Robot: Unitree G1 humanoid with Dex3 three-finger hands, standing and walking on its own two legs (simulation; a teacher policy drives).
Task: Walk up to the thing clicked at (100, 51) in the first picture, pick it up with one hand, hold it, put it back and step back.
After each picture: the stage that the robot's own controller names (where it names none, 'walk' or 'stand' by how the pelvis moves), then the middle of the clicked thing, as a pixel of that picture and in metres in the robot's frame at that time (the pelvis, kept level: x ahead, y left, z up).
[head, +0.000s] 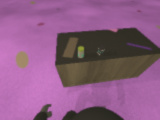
stand; (101, 50) +0.74 -0.10 -0.12
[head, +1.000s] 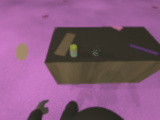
walk; (96, 51) +0.64 -0.02 -0.09
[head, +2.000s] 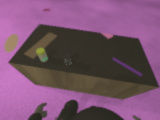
walk; (67, 59) +0.46 +0.22 -0.08
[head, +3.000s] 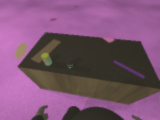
stand; (69, 63) +0.48 +0.21 -0.09
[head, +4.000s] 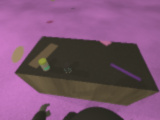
stand; (67, 67) +0.45 +0.22 -0.12
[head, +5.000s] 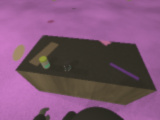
stand; (67, 65) +0.47 +0.23 -0.12
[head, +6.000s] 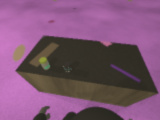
stand; (67, 67) +0.46 +0.23 -0.12
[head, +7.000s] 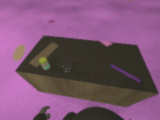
stand; (67, 67) +0.45 +0.23 -0.12
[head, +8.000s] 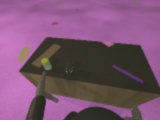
rise first; (68, 67) +0.45 +0.23 -0.12
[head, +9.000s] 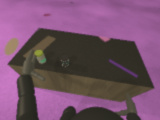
go down; (65, 61) +0.49 +0.22 -0.08
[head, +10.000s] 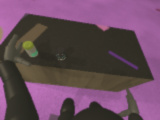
go down; (61, 54) +0.48 +0.21 -0.04
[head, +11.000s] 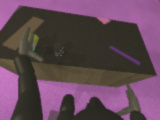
close in; (58, 50) +0.49 +0.22 -0.02
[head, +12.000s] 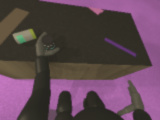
close; (49, 45) +0.50 +0.23 +0.01
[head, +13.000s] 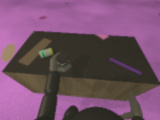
lift; (63, 62) +0.36 +0.18 +0.09
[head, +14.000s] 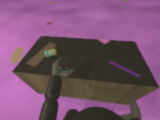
hold; (65, 67) +0.32 +0.17 +0.10
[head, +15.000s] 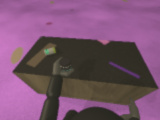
hold; (66, 67) +0.33 +0.17 +0.09
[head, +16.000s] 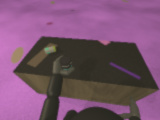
hold; (66, 65) +0.33 +0.17 +0.11
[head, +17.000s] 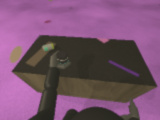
crouch; (63, 60) +0.37 +0.19 +0.11
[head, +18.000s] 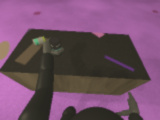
lower; (56, 47) +0.46 +0.22 +0.11
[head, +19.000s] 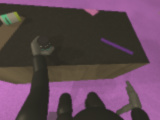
lower; (45, 46) +0.49 +0.23 +0.02
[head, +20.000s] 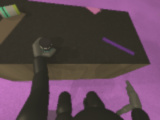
lower; (47, 47) +0.48 +0.23 +0.00
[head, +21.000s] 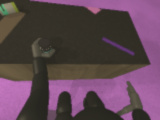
lower; (46, 48) +0.48 +0.23 +0.00
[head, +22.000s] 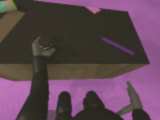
lower; (46, 47) +0.49 +0.23 +0.00
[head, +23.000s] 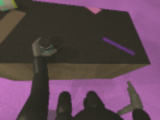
open; (47, 47) +0.48 +0.23 +0.01
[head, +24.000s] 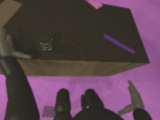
rise; (46, 42) +0.49 +0.23 +0.01
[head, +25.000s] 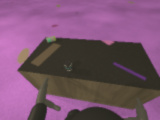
sink last; (68, 66) +0.46 +0.23 -0.06
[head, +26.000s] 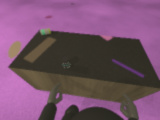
stand; (66, 63) +0.45 +0.22 -0.05
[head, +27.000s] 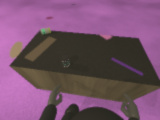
stand; (65, 61) +0.47 +0.23 -0.05
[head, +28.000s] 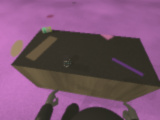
stand; (66, 61) +0.47 +0.23 -0.06
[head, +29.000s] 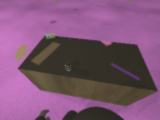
stand; (68, 65) +0.48 +0.22 -0.12
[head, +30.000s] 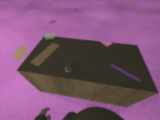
stand; (68, 67) +0.46 +0.22 -0.12
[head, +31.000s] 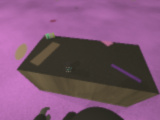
stand; (68, 67) +0.46 +0.22 -0.12
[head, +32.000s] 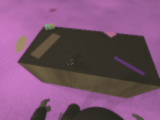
walk; (69, 59) +0.49 +0.21 -0.11
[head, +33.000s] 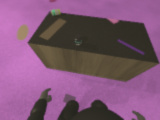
walk; (78, 40) +0.68 +0.17 -0.09
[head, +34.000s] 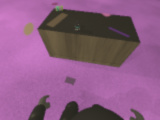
walk; (77, 26) +1.00 +0.23 -0.10
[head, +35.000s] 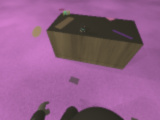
stand; (82, 28) +1.07 +0.18 -0.10
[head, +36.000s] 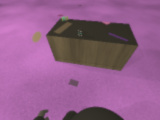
stand; (80, 32) +1.09 +0.19 -0.12
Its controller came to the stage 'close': yes
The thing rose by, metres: 0.21
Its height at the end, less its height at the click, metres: +0.00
